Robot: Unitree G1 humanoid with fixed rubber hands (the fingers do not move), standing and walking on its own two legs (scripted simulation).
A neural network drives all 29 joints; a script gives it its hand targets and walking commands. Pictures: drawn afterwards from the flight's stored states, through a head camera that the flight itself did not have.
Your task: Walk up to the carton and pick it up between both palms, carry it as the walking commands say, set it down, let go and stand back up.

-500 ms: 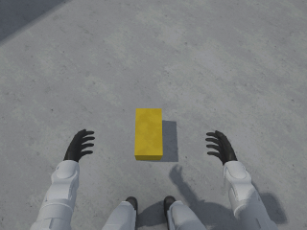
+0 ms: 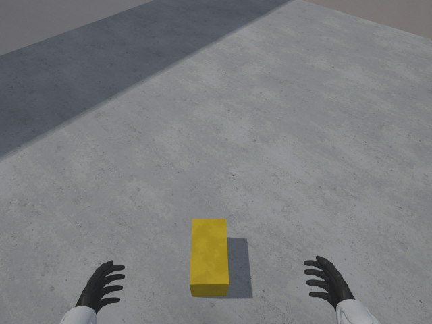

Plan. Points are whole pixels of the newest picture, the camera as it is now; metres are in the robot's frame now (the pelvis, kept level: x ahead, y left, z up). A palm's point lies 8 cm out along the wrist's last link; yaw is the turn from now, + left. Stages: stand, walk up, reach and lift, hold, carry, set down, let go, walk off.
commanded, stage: let go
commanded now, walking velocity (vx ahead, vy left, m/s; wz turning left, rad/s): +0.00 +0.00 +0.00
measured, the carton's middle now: (209, 257) +0.46 +0.01 -0.68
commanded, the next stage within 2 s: stand in 0.20 s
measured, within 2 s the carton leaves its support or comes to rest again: neither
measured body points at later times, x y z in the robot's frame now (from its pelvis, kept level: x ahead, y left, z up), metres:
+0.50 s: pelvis +0.01 +0.00 -0.01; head +0.02 +0.00 +0.44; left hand +0.15 +0.29 -0.10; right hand +0.15 -0.29 -0.10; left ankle -0.03 +0.12 -0.74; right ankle -0.02 -0.12 -0.74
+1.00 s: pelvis +0.01 +0.00 +0.00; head +0.01 +0.00 +0.45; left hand +0.13 +0.30 -0.10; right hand +0.14 -0.30 -0.11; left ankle -0.03 +0.12 -0.74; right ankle -0.02 -0.12 -0.74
